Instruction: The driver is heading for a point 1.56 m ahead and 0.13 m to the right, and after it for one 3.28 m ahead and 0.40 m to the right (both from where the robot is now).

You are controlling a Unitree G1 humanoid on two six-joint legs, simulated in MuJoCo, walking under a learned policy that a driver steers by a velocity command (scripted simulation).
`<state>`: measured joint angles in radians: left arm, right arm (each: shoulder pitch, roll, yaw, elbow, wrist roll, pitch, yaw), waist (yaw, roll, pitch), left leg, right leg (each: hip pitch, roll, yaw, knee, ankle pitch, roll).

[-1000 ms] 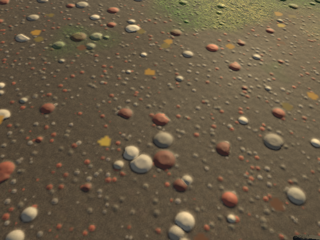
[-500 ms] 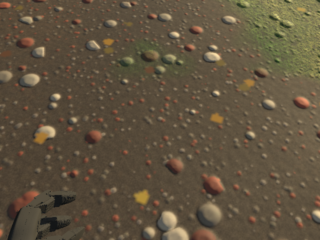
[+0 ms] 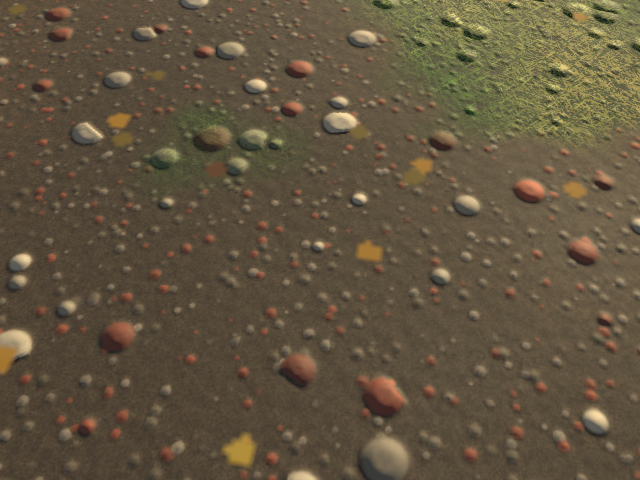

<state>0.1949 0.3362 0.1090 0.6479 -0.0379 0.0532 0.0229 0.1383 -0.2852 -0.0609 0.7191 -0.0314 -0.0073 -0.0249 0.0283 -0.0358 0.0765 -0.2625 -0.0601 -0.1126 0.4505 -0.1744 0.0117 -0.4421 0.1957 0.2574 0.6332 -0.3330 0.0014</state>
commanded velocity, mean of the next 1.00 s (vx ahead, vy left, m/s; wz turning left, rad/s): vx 0.01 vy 0.00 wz -0.20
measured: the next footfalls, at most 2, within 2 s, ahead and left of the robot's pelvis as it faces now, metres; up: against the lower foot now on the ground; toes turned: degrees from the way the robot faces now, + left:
right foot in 0.38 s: +0.02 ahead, -0.16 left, +0.00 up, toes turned -23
left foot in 0.80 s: +0.08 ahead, +0.06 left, +0.00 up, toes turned -14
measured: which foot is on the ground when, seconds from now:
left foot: down 0.00-0.38, up 0.40-0.78, down 0.80-1.00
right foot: up 0.00-0.36, down 0.38-0.82, up 0.84-1.00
